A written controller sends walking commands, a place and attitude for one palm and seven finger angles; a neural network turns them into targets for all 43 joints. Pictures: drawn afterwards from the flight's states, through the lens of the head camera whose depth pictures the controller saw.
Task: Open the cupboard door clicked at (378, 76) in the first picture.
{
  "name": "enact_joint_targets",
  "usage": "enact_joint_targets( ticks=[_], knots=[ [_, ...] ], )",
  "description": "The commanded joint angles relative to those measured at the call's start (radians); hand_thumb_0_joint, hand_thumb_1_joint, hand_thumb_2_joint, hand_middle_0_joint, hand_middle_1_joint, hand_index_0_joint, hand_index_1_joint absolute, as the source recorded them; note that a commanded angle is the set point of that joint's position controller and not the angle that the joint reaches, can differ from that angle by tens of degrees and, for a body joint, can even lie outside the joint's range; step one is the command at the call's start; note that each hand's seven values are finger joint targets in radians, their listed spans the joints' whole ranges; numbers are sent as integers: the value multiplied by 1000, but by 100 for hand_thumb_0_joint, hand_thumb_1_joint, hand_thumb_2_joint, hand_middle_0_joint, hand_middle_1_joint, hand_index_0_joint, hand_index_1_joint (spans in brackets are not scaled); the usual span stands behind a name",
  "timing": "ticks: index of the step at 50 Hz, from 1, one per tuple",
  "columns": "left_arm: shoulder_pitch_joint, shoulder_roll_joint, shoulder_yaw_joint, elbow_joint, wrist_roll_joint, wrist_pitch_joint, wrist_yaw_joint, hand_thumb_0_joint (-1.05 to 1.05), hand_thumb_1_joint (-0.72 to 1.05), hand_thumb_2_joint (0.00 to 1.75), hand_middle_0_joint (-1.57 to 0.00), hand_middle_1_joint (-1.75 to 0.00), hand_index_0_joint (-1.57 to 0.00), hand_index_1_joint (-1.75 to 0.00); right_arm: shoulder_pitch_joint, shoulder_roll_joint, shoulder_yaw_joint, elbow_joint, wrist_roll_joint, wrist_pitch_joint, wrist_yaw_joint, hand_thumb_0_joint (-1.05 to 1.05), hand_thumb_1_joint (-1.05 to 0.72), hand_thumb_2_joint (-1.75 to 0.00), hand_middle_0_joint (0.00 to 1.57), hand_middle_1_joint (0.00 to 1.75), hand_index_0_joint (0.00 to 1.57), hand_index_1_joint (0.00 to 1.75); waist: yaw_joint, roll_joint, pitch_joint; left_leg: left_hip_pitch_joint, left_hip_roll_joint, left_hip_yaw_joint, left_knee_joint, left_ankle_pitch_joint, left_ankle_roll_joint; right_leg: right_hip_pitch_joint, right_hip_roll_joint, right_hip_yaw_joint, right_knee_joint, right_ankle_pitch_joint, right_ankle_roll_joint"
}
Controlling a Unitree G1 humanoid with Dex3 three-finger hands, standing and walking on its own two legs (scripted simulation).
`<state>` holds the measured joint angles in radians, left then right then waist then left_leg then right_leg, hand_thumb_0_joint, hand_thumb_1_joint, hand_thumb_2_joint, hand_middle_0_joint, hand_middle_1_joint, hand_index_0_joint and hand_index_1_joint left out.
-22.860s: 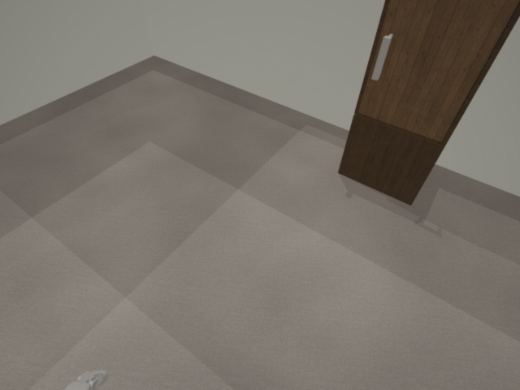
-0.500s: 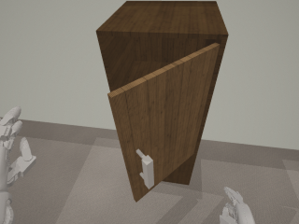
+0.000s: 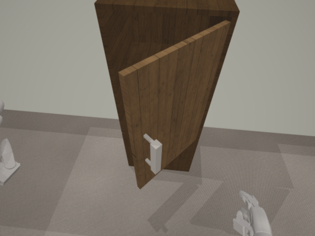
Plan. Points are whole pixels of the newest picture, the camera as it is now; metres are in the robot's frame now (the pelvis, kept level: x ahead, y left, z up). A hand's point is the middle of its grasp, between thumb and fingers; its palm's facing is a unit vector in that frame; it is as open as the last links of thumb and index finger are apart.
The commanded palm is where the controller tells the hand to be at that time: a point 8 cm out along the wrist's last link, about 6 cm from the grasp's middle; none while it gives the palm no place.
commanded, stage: step back with the hand held close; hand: left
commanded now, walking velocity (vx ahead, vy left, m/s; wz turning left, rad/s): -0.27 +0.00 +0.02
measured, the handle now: (151, 154) +0.37 +0.05 -0.06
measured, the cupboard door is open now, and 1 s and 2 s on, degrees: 49 49 49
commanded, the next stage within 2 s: stop stepping back and stand still in 0.68 s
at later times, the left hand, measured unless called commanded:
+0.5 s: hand out of the picture +0.12 +0.28 +0.17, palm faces +0.52 -0.69 -0.51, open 7.4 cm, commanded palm +0.04 +0.30 +0.18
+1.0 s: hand out of the picture +0.03 +0.23 +0.16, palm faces +0.39 -0.79 -0.47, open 7.4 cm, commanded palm -0.04 +0.27 +0.18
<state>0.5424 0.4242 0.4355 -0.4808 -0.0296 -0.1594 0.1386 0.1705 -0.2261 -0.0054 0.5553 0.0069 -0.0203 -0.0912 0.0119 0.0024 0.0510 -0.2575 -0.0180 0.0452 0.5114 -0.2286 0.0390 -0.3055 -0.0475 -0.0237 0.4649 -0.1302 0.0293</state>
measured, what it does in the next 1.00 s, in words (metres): walks backwards: right foot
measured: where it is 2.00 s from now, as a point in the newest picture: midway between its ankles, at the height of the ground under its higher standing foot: outside the picture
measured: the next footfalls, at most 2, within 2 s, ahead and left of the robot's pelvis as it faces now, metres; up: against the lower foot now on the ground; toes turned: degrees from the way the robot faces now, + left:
right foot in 0.98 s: -0.28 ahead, -0.14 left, +0.00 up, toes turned -1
left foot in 1.10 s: -0.06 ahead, +0.08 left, +0.00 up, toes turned +2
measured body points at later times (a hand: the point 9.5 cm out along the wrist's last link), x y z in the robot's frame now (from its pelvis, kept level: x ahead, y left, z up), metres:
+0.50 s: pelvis -0.07 -0.01 -0.02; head -0.04 +0.00 +0.43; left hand +0.08 +0.31 +0.19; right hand +0.13 -0.23 -0.10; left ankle +0.03 +0.10 -0.73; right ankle +0.02 -0.13 -0.74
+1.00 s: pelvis -0.18 -0.03 -0.01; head -0.14 +0.00 +0.44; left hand +0.01 +0.27 +0.19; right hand +0.03 -0.22 -0.08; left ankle -0.02 +0.09 -0.73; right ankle -0.32 -0.13 -0.74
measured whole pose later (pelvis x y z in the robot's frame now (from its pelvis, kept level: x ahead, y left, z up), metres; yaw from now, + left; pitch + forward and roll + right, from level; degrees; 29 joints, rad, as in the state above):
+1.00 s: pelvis -0.18 -0.03 -0.01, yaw +0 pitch +5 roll -1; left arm 0.53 0.47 0.45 -0.59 -0.07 -0.18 0.16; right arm 0.10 -0.15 0.05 0.58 -0.03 -0.15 -0.05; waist 0.01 -0.05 0.02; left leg -0.56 0.04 0.07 0.42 -0.03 0.00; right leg -0.07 0.02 -0.02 0.40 -0.43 -0.06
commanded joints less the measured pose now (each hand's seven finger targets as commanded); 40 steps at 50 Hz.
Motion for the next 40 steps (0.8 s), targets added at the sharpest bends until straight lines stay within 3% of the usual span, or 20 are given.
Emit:
enact_joint_targets(
  ticks=[1, 6, 10, 14, 18, 19, 20, 22, 23, 25, 27, 28, 29, 30, 31, 32, 33, 35, 36, 40],
  knots=[
    [-56, 134, 95, -179, 19, -72, 21, 0, 90, 90, -20, -30, -20, -30, -88, -145, -46, -164, 1, -65, -5, 0, -90, -90, 20, 30, 20, 30, -5, 50, -70, -400, 109, -120, -205, -335, 46, 299, 16, 64, 43, -46, -14],
    [-101, 160, 110, -244, 33, -95, 30, 0, 90, 90, -20, -30, -20, -30, -68, -142, -45, -165, -6, -86, -2, 0, -90, -90, 20, 30, 20, 30, -13, 11, -67, -374, 74, -113, -106, -407, 42, 172, -14, 120, -48, -266, -30],
    [-92, 177, 132, -276, 27, -114, 40, 0, 90, 90, -20, -30, -20, -30, -49, -137, -40, -157, -10, -101, -3, 0, -90, -90, 20, 30, 20, 30, -20, 66, -85, -331, 72, -137, -109, -398, 32, 107, 1, 102, -37, -296, -32],
    [-32, 188, 169, -293, 18, -129, 43, 0, 90, 90, -20, -30, -20, -30, -54, -134, -41, -153, -8, -120, -5, 0, -90, -90, 20, 30, 20, 30, -9, 164, -166, -397, 134, -203, -223, -324, 45, 283, 71, 38, 168, -16, -13],
    [-22, 163, 190, -219, 45, -141, 29, 0, 90, 90, -20, -30, -20, -30, -73, -152, -56, -157, -11, -129, 0, 0, -90, -90, 20, 30, 20, 30, 2, 206, -110, -727, 219, -240, -275, -576, 111, 506, 121, 60, 356, 4, 3],
    [-45, 164, 190, -200, 52, -142, 25, 0, 90, 90, -20, -30, -20, -30, -75, -153, -59, -153, -14, -128, 2, 0, -90, -90, 20, 30, 20, 30, 0, 170, -61, -763, 209, -230, -236, -593, 114, 480, 115, 93, 341, -8, -4],
    [-55, 155, 173, -190, 46, -143, 20, 0, 90, 90, -20, -30, -20, -30, -58, -144, -59, -144, -11, -130, 6, 0, -90, -90, 20, 30, 20, 30, -10, 69, -50, -669, 157, -196, -145, -506, 88, 373, 82, 147, 245, 36, -26],
    [-62, 182, 147, -210, 21, -143, 17, 0, 90, 90, -20, -30, -20, -30, -59, -131, -62, -125, -13, -135, 16, 0, -90, -90, 20, 30, 20, 30, -32, -126, -76, -272, 34, -83, 112, -227, -3, 9, -75, 331, -40, 122, -98],
    [-55, 183, 134, -204, 7, -134, 20, 0, 90, 90, -20, -30, -20, -30, -53, -111, -58, -106, -13, -131, 21, 0, -90, -90, 20, 30, 20, 30, -28, -191, -123, -135, 3, -53, 203, -159, -33, -89, -145, 356, -114, 70, -132],
    [-62, 193, 125, -229, 3, -125, 28, 0, 90, 90, -20, -30, -20, -30, -59, -101, -62, -89, -10, -116, 23, 0, -90, -90, 20, 30, 20, 30, -22, -226, -171, -28, -9, -37, 330, -163, -45, -152, -194, 341, -171, 46, -159],
    [-63, 206, 130, -247, 7, -123, 34, 0, 90, 90, -20, -30, -20, -30, -82, -96, -56, -76, -12, -106, 18, 0, -90, -90, 20, 30, 20, 30, -32, -161, -151, -5, -3, -34, 253, -140, -36, -181, -173, 286, -159, 34, -136],
    [-51, 210, 143, -259, -2, -113, 35, 0, 90, 90, -20, -30, -20, -30, -71, -91, -49, -81, -8, -101, 17, 0, -90, -90, 20, 30, 20, 30, -29, -141, -156, 7, 7, -46, 99, -112, -34, -157, -119, 218, -111, -11, -96],
    [-51, 202, 138, -297, -6, -114, 32, 0, 90, 90, -20, -30, -20, -30, -87, -115, -50, -92, -5, -102, 10, 0, -90, -90, 20, 30, 20, 30, -29, 3, -133, -24, 54, -119, -68, -65, -9, -150, -20, 157, -12, -72, -49],
    [-58, 208, 157, -342, -1, -128, 33, 0, 90, 90, -20, -30, -20, -30, -107, -141, -55, -110, -7, -109, 0, 0, -90, -90, 20, 30, 20, 30, -17, 235, -141, -170, 198, -269, -222, -48, 39, -26, 90, 66, 217, -106, -5],
    [-64, 222, 189, -373, 8, -140, 36, 0, 90, 90, -20, -30, -20, -30, -105, -131, -59, -116, -20, -125, -3, 0, -90, -90, 20, 30, 20, 30, -5, 354, -190, -293, 343, -403, -312, -4, 102, 98, 148, 26, 481, -238, 8],
    [-37, 250, 218, -352, 14, -152, 35, 0, 90, 90, -20, -30, -20, -30, -105, -114, -69, -96, -34, -144, -1, 0, -90, -90, 20, 30, 20, 30, -7, 369, -228, -368, 404, -444, -393, -199, 140, 148, 166, 82, 737, -343, -1],
    [-26, 223, 212, -348, 7, -153, 35, 0, 90, 90, -20, -30, -20, -30, -91, -95, -70, -95, -34, -157, 7, 0, -90, -90, 20, 30, 20, 30, -8, 275, -226, -376, 406, -424, -388, -263, 152, 129, 155, 115, 823, -341, -8],
    [-23, 199, 191, -380, -10, -143, 37, 0, 90, 90, -20, -30, -20, -30, -82, -103, -80, -80, -24, -173, 20, 0, -90, -90, 20, 30, 20, 30, 2, 153, -230, -127, 339, -283, -247, 11, 133, -49, 124, 94, 735, -356, -13],
    [-9, 180, 170, -368, -19, -133, 39, 0, 90, 90, -20, -30, -20, -30, -89, -106, -79, -70, -22, -180, 23, 0, -90, -90, 20, 30, 20, 30, 7, 146, -239, -45, 321, -236, -224, 88, 123, -88, 114, 69, 687, -363, -7],
    [-50, 116, 74, -306, -28, -97, 37, 0, 90, 90, -20, -30, -20, -30, -62, -105, -56, -33, -23, -191, 27, 0, -90, -90, 20, 30, 20, 30, -22, 212, -216, 59, 282, -219, -316, -64, 79, -72, 115, 12, 436, -401, -9]
  ],
)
